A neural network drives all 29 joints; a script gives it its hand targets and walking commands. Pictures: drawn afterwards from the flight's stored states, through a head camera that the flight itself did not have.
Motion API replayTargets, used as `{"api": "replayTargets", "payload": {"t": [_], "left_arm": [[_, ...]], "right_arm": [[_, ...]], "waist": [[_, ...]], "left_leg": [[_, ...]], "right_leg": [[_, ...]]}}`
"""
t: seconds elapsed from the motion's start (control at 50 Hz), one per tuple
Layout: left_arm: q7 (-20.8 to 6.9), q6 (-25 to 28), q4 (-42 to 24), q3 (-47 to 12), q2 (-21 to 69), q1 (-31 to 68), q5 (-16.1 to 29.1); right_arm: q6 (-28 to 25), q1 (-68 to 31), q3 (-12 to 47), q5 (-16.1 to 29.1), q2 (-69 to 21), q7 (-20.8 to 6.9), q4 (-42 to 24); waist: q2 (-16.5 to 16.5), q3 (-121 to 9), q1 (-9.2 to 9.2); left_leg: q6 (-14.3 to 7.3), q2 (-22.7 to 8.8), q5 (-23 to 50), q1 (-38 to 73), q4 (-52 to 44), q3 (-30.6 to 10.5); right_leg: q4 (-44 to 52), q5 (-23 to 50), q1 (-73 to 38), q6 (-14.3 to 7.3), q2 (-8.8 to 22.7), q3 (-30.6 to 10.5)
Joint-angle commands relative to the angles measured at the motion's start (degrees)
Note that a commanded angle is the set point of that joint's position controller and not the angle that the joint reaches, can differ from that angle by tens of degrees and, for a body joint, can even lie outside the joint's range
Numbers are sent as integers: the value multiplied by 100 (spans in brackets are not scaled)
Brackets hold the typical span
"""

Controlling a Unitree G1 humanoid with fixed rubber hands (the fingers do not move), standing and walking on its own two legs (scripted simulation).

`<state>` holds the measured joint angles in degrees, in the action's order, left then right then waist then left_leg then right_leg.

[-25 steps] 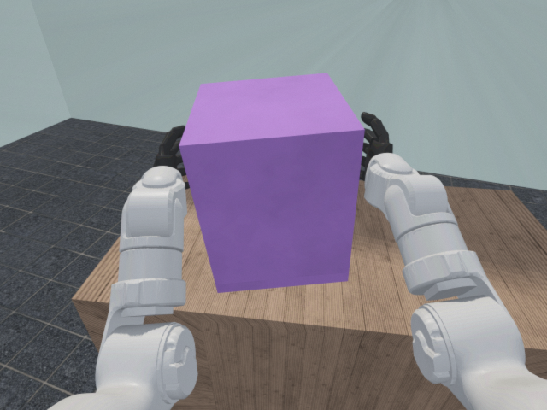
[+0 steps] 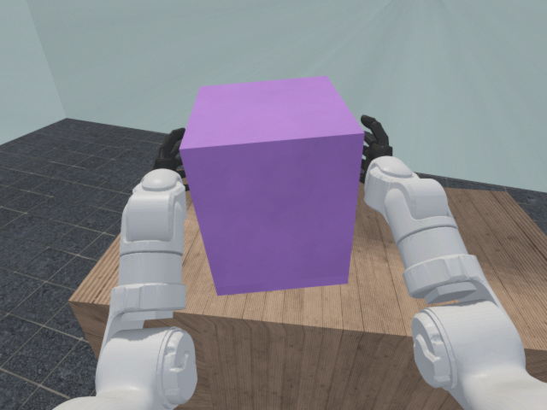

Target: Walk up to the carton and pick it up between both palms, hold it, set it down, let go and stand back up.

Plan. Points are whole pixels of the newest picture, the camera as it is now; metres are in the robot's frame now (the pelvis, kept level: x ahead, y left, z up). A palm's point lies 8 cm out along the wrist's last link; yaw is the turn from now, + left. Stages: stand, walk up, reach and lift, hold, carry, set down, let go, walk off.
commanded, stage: hold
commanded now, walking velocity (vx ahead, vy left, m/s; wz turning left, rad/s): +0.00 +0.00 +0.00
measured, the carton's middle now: (273, 183) +0.40 +0.00 +0.21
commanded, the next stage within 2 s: set down in 0.44 s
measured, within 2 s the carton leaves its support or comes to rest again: neither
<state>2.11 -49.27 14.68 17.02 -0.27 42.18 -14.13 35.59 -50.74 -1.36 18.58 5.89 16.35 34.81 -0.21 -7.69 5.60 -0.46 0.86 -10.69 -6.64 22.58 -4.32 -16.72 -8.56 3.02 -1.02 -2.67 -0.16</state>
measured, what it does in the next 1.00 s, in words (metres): stands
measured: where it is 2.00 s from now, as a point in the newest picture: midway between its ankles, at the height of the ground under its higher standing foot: outside the picture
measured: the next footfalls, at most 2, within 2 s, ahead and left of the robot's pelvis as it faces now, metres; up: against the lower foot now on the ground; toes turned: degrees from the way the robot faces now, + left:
none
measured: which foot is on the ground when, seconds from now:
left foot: down 0.00-1.00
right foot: down 0.00-1.00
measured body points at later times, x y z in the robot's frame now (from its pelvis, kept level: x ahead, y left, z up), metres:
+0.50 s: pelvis +0.00 +0.00 +0.00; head -0.09 +0.01 +0.44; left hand +0.37 +0.15 +0.24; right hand +0.38 -0.15 +0.26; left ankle +0.02 +0.11 -0.75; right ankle +0.01 -0.11 -0.75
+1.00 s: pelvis +0.01 +0.00 +0.00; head -0.05 +0.03 +0.44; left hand +0.41 +0.16 +0.19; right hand +0.40 -0.13 +0.19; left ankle +0.02 +0.11 -0.75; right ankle +0.01 -0.11 -0.75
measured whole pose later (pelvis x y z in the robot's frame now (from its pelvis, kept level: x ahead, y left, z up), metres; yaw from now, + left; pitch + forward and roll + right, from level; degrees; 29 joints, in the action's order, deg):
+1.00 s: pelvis +0.01 +0.00 +0.00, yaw +1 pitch -10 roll -1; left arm -1.6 -31.8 22.9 20.1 0.1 40.6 -20.2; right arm 10.3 -44.1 -9.2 4.4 -2.8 11.3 44.1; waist -4.5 1.7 4.7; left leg -0.5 1.3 -11.3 1.5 20.2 -4.9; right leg -14.6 -9.8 -5.4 -1.1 -2.0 1.1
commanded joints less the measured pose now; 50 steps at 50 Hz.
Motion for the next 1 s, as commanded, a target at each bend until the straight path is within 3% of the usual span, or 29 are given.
{"api": "replayTargets", "payload": {"t": [0.0, 0.12, 0.22, 0.36, 0.48, 0.56, 0.7, 0.8, 0.9, 0.98], "left_arm": [[-842, 678, -999, -2555, 3297, 5700, 1257], [-800, 725, -1191, -2680, 3389, 5850, 1389], [-852, 696, -941, -2531, 3300, 5725, 1331], [-882, 699, -786, -2474, 3273, 5836, 1315], [-901, 832, -1014, -2522, 3238, 6094, 1442], [-967, 1244, -836, -2361, 3224, 6315, 1275], [-1408, 1763, 983, -1140, 2638, 5184, 169], [-1565, 2022, 800, -1223, 2799, 4713, 36], [-1351, 2323, -160, -2181, 3353, 4907, 395], [-1105, 2443, -683, -2953, 3686, 5023, 652]], "right_arm": [[-315, -5045, 1836, 876, -3916, -851, -1833], [-356, -5171, 1906, 942, -4068, -845, -2090], [-311, -5118, 1868, 864, -4052, -842, -1914], [-279, -5152, 1716, 819, -3994, -830, -1665], [-496, -5377, 1612, 756, -4175, -844, -1797], [-1007, -5521, 1298, 341, -4167, -897, -1556], [-1937, -4726, 260, -1094, -3657, -1116, 88], [-2631, -4472, 327, -1396, -3601, -1171, -182], [-3227, -4637, 1083, -1125, -3713, -1159, -1062], [-3447, -4774, 1466, -991, -3727, -1137, -1655]], "waist": [[318, -2047, -16], [283, -2424, -45], [165, -2211, -89], [297, -2111, 35], [387, -2227, -40], [396, -2285, -62], [-41, -935, -100], [-79, -1250, -53], [281, -2256, 73], [535, -2637, 170]], "left_leg": [[292, 93, 1231, 629, -279, 92], [290, 104, 1396, 684, -204, 73], [237, 99, 1160, 517, -308, 89], [262, 98, 983, 515, -323, 93], [250, 167, 1168, 682, -256, 140], [230, 175, 1013, 840, -293, 202], [-26, 150, 155, 546, -804, 499], [70, 161, 1369, 1067, -629, 591], [353, 182, 3208, 1854, -43, 537], [521, 141, 3700, 2095, 214, 415]], "right_leg": [[144, 843, -380, 341, -80, 38], [94, 1091, -458, 365, -93, 6], [132, 939, -446, 391, -66, 1], [185, 735, -347, 353, -49, -24], [136, 898, -562, 396, -152, 95], [147, 769, -519, 405, -120, 225], [389, 57, -916, 427, 72, 307], [224, 1303, -1461, 434, 52, 458], [8, 2538, -1588, 387, -59, 558], [-20, 2622, -1338, 325, -89, 561]]}}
